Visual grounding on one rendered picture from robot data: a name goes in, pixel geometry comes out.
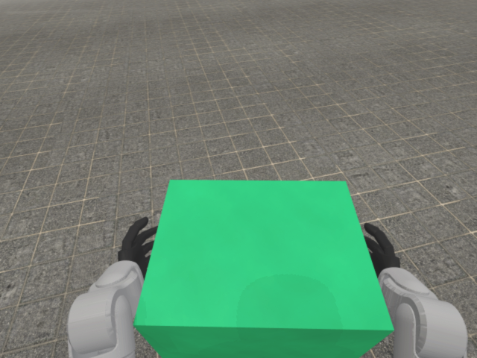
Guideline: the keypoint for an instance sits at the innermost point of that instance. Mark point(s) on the carton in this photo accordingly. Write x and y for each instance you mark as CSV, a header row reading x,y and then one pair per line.
x,y
260,269

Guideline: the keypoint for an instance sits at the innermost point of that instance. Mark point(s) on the right robot forearm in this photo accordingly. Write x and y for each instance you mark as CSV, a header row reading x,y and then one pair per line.
x,y
424,327

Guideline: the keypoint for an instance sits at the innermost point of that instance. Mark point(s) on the left robot forearm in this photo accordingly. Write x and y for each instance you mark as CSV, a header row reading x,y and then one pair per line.
x,y
100,322

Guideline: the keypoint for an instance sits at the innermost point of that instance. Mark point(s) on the right robot hand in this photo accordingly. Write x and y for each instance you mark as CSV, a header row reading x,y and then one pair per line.
x,y
382,255

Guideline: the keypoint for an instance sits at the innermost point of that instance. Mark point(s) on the left robot hand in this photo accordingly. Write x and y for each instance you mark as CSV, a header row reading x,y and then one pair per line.
x,y
132,248

